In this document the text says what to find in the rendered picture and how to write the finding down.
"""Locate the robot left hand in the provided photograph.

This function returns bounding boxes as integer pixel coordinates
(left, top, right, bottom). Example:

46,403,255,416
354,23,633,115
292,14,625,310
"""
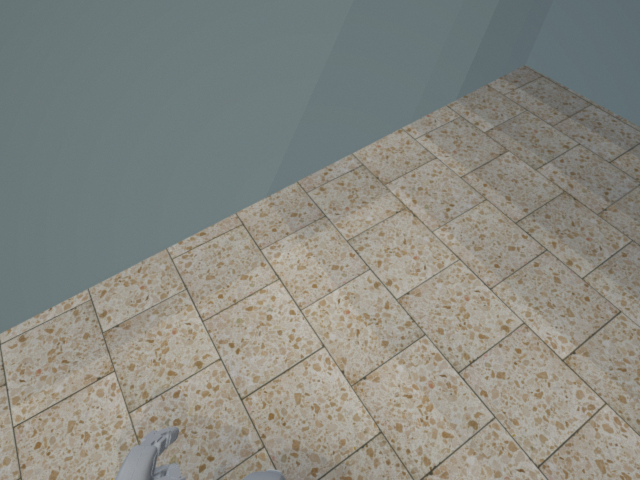
115,426,186,480

